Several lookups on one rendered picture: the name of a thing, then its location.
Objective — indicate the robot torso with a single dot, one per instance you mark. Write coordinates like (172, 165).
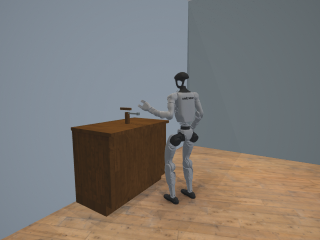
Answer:
(184, 111)

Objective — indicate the left robot hand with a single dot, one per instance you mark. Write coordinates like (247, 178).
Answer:
(145, 106)

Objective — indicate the left robot shin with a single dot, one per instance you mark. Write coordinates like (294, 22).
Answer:
(170, 179)

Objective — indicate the robot right upper arm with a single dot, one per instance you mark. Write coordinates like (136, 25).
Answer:
(197, 105)

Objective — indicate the counter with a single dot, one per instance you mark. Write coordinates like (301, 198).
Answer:
(115, 161)

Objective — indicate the robot left upper arm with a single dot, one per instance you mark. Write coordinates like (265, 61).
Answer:
(171, 104)

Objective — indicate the right robot forearm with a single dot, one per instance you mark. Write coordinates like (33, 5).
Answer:
(196, 122)

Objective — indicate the left robot forearm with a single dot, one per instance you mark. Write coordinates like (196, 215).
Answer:
(158, 113)

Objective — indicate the tap lever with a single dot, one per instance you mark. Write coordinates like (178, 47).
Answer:
(138, 113)

